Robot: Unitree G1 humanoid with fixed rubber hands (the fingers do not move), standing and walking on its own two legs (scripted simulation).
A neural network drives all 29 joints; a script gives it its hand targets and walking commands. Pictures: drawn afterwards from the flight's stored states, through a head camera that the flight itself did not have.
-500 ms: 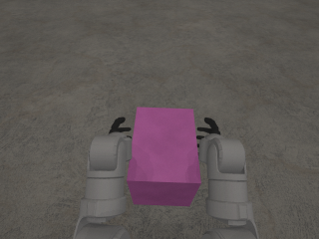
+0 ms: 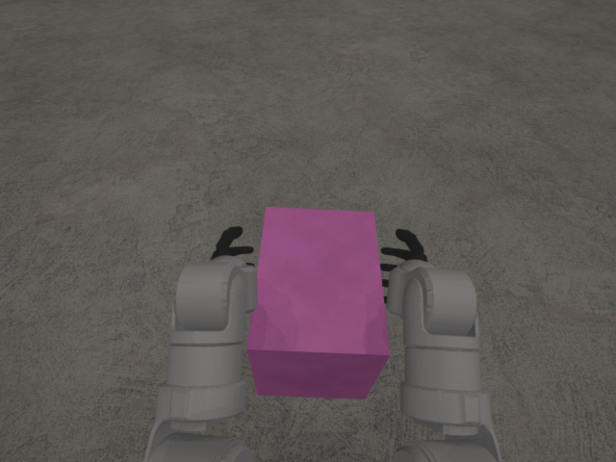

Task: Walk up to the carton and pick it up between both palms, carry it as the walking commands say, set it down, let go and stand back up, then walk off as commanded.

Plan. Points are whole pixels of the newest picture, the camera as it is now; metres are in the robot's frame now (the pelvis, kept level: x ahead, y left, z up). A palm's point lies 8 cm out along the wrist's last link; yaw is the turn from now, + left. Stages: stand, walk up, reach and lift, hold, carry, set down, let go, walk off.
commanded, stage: carry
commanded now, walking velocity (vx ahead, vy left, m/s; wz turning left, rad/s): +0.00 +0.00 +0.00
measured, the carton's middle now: (315, 303) +0.34 +0.00 +0.02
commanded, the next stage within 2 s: none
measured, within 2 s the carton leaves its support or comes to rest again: neither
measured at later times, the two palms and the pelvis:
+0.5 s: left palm (215, 305) +0.28 +0.11 +0.12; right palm (417, 315) +0.28 -0.11 +0.11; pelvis -0.04 +0.01 +0.00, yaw -2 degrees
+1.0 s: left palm (214, 305) +0.28 +0.11 +0.11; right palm (416, 314) +0.28 -0.11 +0.11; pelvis -0.04 +0.01 +0.00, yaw -2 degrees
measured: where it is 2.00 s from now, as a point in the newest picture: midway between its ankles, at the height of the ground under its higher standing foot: outside the picture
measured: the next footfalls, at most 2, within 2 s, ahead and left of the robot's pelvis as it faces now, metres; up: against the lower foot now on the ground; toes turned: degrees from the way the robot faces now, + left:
none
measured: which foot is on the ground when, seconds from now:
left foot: down 0.00-1.00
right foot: down 0.00-1.00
